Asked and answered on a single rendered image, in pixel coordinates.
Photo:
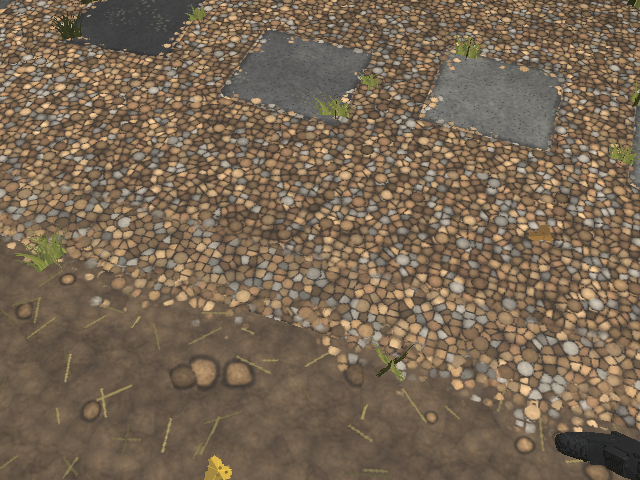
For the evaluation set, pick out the right robot hand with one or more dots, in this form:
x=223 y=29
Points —
x=618 y=452

